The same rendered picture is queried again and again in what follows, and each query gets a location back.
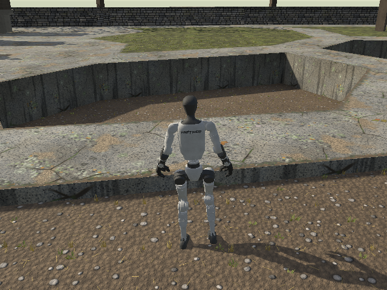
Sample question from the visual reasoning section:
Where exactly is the left robot upper arm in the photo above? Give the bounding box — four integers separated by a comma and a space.
163, 122, 178, 155

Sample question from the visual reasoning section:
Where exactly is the robot left forearm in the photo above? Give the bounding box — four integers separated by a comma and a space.
157, 146, 169, 168

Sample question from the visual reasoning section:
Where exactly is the robot right forearm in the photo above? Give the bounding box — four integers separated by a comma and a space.
217, 144, 230, 166

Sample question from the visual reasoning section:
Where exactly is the robot right hand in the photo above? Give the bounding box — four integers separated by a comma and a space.
220, 162, 233, 177

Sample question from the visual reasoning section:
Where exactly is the robot torso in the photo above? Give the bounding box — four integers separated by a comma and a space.
177, 119, 206, 181

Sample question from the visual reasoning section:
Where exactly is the robot left hand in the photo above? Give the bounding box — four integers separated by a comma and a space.
156, 165, 170, 178

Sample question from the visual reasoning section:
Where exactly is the right robot upper arm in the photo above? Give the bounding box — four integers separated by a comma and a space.
204, 121, 223, 154

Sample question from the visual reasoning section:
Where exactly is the right robot shin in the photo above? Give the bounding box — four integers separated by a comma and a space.
206, 195, 215, 236

